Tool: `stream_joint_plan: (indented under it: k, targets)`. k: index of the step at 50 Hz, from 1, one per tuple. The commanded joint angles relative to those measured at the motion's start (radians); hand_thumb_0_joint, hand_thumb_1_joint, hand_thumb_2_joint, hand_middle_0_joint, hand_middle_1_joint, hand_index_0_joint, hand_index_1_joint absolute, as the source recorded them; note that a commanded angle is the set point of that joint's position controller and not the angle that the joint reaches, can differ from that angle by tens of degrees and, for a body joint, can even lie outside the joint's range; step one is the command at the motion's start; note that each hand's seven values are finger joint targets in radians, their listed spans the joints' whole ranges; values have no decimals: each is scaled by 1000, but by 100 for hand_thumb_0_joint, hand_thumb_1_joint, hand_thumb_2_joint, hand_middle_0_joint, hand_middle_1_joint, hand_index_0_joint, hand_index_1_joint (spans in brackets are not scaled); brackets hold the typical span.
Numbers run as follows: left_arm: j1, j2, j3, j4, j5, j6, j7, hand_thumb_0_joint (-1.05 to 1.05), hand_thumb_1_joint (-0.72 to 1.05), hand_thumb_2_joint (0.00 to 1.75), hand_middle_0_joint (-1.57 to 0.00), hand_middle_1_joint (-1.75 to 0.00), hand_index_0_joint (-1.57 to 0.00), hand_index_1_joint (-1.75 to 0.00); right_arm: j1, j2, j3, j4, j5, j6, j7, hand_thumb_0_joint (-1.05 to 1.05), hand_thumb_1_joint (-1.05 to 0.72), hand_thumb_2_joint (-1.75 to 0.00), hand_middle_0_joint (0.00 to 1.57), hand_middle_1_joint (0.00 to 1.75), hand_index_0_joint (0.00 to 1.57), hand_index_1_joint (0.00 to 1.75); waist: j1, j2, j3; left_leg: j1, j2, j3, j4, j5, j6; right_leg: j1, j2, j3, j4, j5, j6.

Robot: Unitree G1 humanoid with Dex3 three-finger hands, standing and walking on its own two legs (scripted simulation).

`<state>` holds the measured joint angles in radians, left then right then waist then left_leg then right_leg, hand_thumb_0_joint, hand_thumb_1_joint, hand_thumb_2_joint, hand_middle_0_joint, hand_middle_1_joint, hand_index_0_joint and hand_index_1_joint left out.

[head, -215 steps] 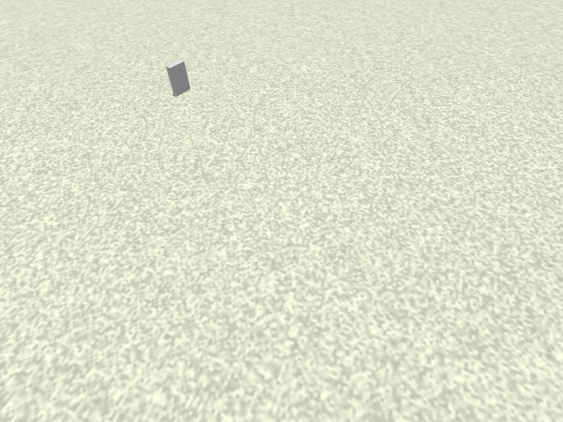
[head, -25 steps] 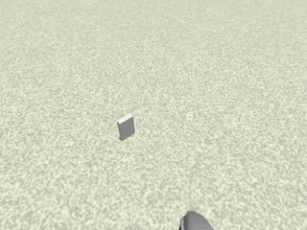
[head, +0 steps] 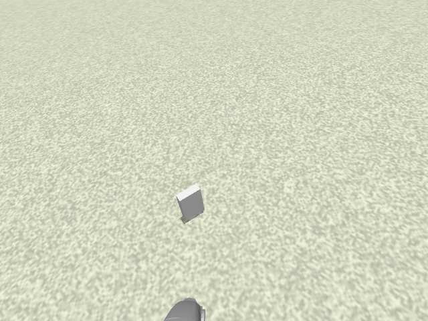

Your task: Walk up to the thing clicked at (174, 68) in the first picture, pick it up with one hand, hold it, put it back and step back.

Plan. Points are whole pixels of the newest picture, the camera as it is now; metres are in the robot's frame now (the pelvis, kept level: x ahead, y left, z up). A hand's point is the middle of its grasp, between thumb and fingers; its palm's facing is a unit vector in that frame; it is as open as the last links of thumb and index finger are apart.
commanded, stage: walk up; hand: left
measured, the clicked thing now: (190, 202) +0.76 +0.21 -0.68
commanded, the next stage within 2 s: none
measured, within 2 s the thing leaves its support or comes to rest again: neither
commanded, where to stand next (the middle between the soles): +0.41 +0.03 m, yaw -2 degrees
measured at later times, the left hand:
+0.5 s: hand (84, 300) +0.20 +0.33 -0.15, palm faces -0.03 -0.94 -0.33, open 7.4 cm
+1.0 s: hand (112, 229) +0.35 +0.31 -0.14, palm faces -0.03 -0.91 -0.41, open 7.4 cm
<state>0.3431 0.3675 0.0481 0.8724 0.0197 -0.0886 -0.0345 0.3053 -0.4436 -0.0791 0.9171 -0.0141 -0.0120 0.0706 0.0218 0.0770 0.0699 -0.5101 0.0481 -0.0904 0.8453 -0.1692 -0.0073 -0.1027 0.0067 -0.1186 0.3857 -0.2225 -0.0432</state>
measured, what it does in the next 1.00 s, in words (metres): walks ahead: left foot, then right foot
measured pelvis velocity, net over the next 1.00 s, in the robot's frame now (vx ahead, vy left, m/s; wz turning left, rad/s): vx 0.30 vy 0.04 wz -0.01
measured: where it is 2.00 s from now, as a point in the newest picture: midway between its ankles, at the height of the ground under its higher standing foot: (225, 289)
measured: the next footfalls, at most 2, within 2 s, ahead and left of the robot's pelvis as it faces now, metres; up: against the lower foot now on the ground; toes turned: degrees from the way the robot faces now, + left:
left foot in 0.18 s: +0.21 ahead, +0.16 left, +0.00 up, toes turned +5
right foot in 0.68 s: +0.36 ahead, -0.09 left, +0.00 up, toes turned -4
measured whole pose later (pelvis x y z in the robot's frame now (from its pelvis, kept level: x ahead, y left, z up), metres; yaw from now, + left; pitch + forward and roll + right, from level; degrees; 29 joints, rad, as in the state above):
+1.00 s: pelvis +0.30 +0.04 -0.01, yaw +0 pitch -4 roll +0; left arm 0.31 0.39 0.02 0.84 0.02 -0.07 -0.02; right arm 0.28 -0.42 -0.05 0.88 -0.01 -0.03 0.05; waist 0.02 0.05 0.10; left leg -0.45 0.07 0.00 0.78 -0.29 -0.01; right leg -0.21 -0.03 -0.06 0.51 -0.24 -0.01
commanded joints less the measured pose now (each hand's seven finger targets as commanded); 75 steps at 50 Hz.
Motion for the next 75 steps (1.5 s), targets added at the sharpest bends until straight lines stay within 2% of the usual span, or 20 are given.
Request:
stream_joint_plan:
  k: [1, 7, 9, 11, 12, 17, 23, 32, 34, 35, 37, 42, 50, 54, 55, 57, 70, 72, 73, 75]
  targets:
    - [7, 298, 96, -75, -7, -25, 18, 0, 90, 90, -20, -30, -20, -30, -90, -132, -34, -111, -14, -34, 0, 0, -90, -90, 20, 30, 20, 30, 30, -181, 62, -73, 49, 7, -142, 2, 8, 7, -298, 209, -180, -48, -132]
    - [12, 311, 83, -77, -13, -13, 18, 0, 90, 90, -20, -30, -20, -30, -90, -134, -36, -118, -11, -56, 3, 0, -90, -90, 20, 30, 20, 30, 2, -146, 1, 168, 16, 127, -303, -26, 54, -39, -281, 148, 14, 192, -137]
    - [28, 259, 57, -89, -18, -5, 18, 0, 90, 90, -20, -30, -20, -30, 115, -192, -59, -63, -18, -71, -16, 0, -90, -90, 20, 30, 20, 30, -93, 21, -126, 481, -26, 113, -385, -47, 92, -131, -175, 61, 378, 299, -81]
    - [107, 178, 36, -92, -31, 7, 18, 0, 90, 90, -20, -30, -20, -30, 163, -314, -92, -101, -15, -76, -41, 0, -90, -90, 20, 30, 20, 30, -96, 219, -176, 692, 341, -543, -547, -220, 240, -539, 48, 60, 735, -307, 2]
    - [63, 274, 54, -73, -19, 20, 30, 0, 90, 90, -20, -30, -20, -30, 140, -315, -95, -101, 17, -72, -37, 0, -90, -90, 20, 30, 20, 30, -100, 121, -133, 599, 379, -574, -570, -269, 299, -535, -29, 156, 812, -338, -14]
    - [114, 249, 47, -15, -28, 34, 4, 0, 90, 90, -20, -30, -20, -30, -4, -204, -47, -135, 22, -82, -47, 0, -90, -90, 20, 30, 20, 30, -13, 61, 9, 304, 188, -96, -597, -44, 171, -388, -91, 187, 672, -82, 12]
    - [9, 232, 49, -41, -11, 31, -14, 0, 90, 90, -20, -30, -20, -30, 2, -218, -56, -158, 9, -88, -42, 0, -90, -90, 20, 30, 20, 30, -42, 74, 57, 306, 201, -54, -654, -163, 242, -443, -124, 134, 461, -16, 57]
    - [23, 211, 53, -15, -8, -10, -6, 0, 90, 90, -20, -30, -20, -30, -15, -204, -51, -185, 12, -59, -38, 0, -90, -90, 20, 30, 20, 30, 1, -14, -48, 323, 159, 35, -379, 114, 182, -127, -51, 56, 92, 106, 27]
    - [167, 303, 90, 19, 3, -27, 17, 0, 90, 90, -20, -30, -20, -30, 41, -114, -17, -194, 15, -59, -37, 0, -90, -90, 20, 30, 20, 30, 67, -258, -164, 175, 46, 123, -8, 22, 125, 150, -127, 195, 4, -20, -17]
    - [162, 371, 106, -9, 3, -31, 25, 0, 90, 90, -20, -30, -20, -30, 103, -57, 6, -201, 14, -59, -33, 0, -90, -90, 20, 30, 20, 30, 42, -412, -187, -17, -57, 140, 162, -340, 74, 253, -362, 581, -66, -124, -81]
    - [96, 381, 99, -32, -19, -17, 22, 0, 90, 90, -20, -30, -20, -30, 38, -202, -32, -160, 3, -41, -52, 0, -90, -90, 20, 30, 20, 30, 50, -264, -70, -119, -15, 58, 266, -380, 55, 118, -459, 748, -127, -217, -233]
    - [15, 296, 65, -59, -25, -19, 27, 0, 90, 90, -20, -30, -20, -30, 79, -155, -25, -99, 10, -27, -31, 0, -90, -90, 20, 30, 20, 30, -12, -244, -14, -8, 14, 49, 181, -183, 31, -56, -253, 315, -106, 90, -151]
    - [-59, 273, 38, -84, -9, 18, 35, 0, 90, 90, -20, -30, -20, -30, -11, -104, -19, -68, 3, -36, -50, 0, -90, -90, 20, 30, 20, 30, -8, -235, -32, 251, 1, 131, -160, -14, -7, -247, -240, 164, 50, 373, -156]
    - [-94, 187, 8, -89, -34, 53, 40, 0, 90, 90, -20, -30, -20, -30, 65, -175, -32, -21, -7, -54, -78, 0, -90, -90, 20, 30, 20, 30, -56, 5, -106, 421, 93, -5, -417, 170, 48, -319, -122, 118, 325, 25, -37]
    - [-26, 158, -1, -93, -35, 57, 34, 0, 90, 90, -20, -30, -20, -30, 78, -249, -50, -42, -15, -65, -74, 0, -90, -90, 20, 30, 20, 30, -40, 146, -120, 428, 264, -315, -526, -60, 129, -403, 9, 83, 482, -289, -2]
    - [22, 265, 27, -26, -16, 78, 45, 0, 90, 90, -20, -30, -20, -30, 1, -306, -69, -54, 1, -56, -71, 0, -90, -90, 20, 30, 20, 30, -35, 118, -56, 333, 344, -439, -618, -497, 247, -436, -45, 159, 662, -357, -7]
    - [56, 195, 42, 88, 4, 57, 28, 0, 90, 90, -20, -30, -20, -30, -149, -200, -24, -96, -6, -22, -62, 0, -90, -90, 20, 30, 20, 30, 13, 51, -69, 94, 153, -24, -433, -341, 157, -57, -11, 53, 162, -84, 21]
    - [43, 238, 56, 82, 17, 47, 39, 0, 90, 90, -20, -30, -20, -30, -116, -121, 4, -90, 4, -10, -62, 0, -90, -90, 20, 30, 20, 30, 18, -131, -63, 21, 73, 45, -251, -367, 85, -17, -101, 229, -20, -198, -16]
    - [-1, 301, 62, 53, 25, 36, 44, 0, 90, 90, -20, -30, -20, -30, -129, -68, 24, -99, 10, -9, -60, 0, -90, -90, 20, 30, 20, 30, 13, -287, -15, -57, -35, 110, -85, -346, 22, -96, -294, 574, -179, -439, -91]
    - [-138, 352, 64, 25, 17, 41, 39, 0, 90, 90, -20, -30, -20, -30, -125, -176, -11, -49, 4, -10, -70, 0, -90, -90, 20, 30, 20, 30, -7, -253, 77, 61, -5, 40, 22, -321, 20, -299, -381, 610, -184, -471, -195]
